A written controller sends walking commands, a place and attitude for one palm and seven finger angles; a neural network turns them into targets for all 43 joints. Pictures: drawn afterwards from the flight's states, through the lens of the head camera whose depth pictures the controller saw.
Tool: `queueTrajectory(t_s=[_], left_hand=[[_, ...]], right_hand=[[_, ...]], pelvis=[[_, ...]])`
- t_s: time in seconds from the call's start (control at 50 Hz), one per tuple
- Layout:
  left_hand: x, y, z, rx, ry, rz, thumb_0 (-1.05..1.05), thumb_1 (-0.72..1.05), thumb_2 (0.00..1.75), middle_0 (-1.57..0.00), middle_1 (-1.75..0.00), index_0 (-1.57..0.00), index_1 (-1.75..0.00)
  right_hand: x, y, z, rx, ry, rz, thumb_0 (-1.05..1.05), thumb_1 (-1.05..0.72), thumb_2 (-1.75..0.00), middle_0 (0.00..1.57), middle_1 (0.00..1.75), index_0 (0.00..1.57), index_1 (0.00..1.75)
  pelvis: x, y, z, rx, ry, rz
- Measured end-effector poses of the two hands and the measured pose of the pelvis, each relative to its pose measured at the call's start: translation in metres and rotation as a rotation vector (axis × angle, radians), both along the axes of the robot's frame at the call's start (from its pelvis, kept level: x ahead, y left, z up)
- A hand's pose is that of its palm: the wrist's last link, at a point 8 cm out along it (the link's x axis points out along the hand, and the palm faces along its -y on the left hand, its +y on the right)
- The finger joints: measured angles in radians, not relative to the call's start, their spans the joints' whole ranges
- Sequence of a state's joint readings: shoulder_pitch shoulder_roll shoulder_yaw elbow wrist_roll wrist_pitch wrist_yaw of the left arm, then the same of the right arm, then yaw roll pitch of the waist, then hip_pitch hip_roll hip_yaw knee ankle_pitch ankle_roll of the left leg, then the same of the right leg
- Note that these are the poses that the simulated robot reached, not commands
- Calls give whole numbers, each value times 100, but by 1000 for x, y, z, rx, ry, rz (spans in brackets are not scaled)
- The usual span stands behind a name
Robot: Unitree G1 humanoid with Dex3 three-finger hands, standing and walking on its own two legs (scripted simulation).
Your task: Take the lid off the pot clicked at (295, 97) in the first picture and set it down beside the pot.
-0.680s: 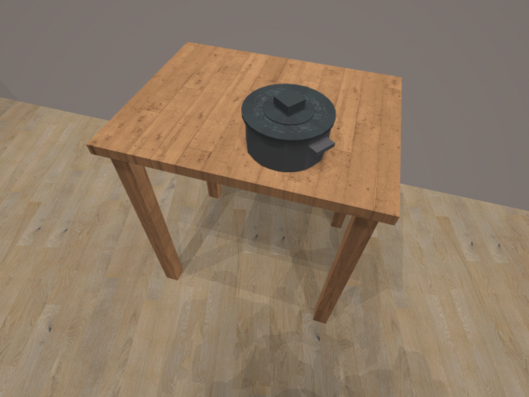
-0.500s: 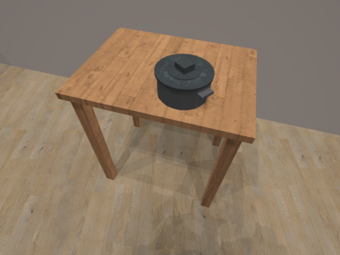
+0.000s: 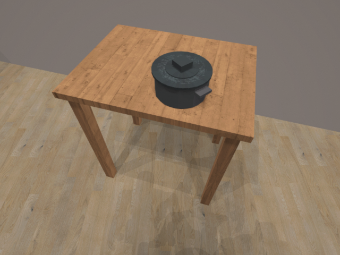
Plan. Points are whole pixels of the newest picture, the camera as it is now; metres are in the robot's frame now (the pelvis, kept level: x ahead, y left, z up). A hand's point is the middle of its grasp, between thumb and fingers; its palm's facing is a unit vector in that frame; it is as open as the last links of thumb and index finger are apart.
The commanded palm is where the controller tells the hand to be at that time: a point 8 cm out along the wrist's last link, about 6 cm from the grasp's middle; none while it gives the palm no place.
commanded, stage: turn to face it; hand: left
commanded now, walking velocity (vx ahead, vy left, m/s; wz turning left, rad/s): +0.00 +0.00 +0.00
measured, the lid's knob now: (182, 63) +0.66 +0.00 +0.08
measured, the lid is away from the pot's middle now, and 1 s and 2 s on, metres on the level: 0.00 0.00 0.00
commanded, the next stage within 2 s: take the last steps up to it in 0.70 s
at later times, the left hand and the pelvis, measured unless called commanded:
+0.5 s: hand out of the picture +0.06 +0.18 -0.18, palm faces -0.07 -0.97 -0.23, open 7.4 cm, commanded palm none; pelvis +0.00 -0.01 -0.01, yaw -6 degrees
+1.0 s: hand out of the picture +0.13 +0.16 -0.17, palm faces -0.21 -0.95 -0.24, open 7.4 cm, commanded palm none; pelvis +0.02 -0.01 -0.01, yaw -14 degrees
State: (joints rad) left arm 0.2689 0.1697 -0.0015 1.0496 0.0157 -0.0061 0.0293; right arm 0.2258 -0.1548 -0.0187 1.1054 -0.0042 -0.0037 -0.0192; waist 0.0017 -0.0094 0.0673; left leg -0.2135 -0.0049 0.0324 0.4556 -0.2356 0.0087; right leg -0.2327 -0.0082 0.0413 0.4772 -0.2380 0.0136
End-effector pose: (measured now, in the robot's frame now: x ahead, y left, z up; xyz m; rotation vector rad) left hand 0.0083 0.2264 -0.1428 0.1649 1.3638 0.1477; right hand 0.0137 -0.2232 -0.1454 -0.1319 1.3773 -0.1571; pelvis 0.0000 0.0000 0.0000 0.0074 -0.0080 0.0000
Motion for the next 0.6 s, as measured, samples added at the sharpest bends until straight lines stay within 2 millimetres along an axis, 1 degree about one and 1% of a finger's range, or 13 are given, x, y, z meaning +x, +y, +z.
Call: queueTrajectory(t_s=[0.2,0.3,0.4,0.6], left_hand=[[7,-3,0,-2,-3,-6,1,91,90,-20,-30,-20,-30],[15,-2,-3,0,3,-28,1,91,90,-20,-30,-20,-30],[28,2,-4,12,-10,-60,1,91,90,-20,-30,-20,-30],[65,5,-2,36,-80,-124,1,91,90,-20,-30,-20,-30]], right_hand=[[5,-6,-1,-6,-13,-14,0,-92,-89,20,30,20,30],[7,-11,-2,-18,-31,-43,0,-92,-89,20,30,20,30],[8,-19,-3,-33,-52,-72,0,-91,-89,20,30,20,30],[13,-35,-5,-61,-88,-108,0,-91,-89,20,30,20,30]], pelvis=[[2,-4,-1,0,2,-21],[1,-5,-4,0,9,-51],[-1,-6,-7,3,15,-79],[-1,-8,-12,2,28,-107]])
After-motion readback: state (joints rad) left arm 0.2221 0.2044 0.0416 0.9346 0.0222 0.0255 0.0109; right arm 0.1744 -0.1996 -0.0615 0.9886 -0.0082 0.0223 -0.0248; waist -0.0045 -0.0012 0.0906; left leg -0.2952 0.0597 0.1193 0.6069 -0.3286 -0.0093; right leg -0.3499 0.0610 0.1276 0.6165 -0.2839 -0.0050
